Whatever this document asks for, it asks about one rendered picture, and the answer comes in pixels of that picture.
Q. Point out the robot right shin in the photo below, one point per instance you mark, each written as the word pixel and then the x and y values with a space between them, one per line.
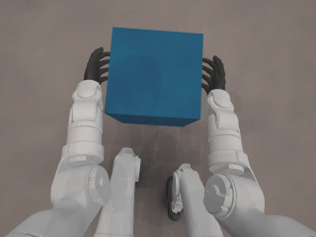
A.
pixel 177 203

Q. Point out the left robot thigh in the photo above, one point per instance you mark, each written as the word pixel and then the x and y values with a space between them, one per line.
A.
pixel 117 216

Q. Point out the right robot upper arm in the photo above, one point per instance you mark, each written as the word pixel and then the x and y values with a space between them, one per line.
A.
pixel 238 205

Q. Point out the left robot upper arm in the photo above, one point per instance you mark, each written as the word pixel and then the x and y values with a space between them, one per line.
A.
pixel 77 195

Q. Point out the right robot forearm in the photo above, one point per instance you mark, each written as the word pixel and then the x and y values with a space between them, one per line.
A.
pixel 224 138

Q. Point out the robot right hand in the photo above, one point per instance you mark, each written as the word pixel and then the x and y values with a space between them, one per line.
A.
pixel 217 75

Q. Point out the robot left hand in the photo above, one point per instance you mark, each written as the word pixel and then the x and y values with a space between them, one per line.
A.
pixel 93 71

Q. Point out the left robot forearm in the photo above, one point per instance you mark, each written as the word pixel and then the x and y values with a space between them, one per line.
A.
pixel 85 127

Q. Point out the carton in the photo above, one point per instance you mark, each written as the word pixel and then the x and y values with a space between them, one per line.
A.
pixel 154 77

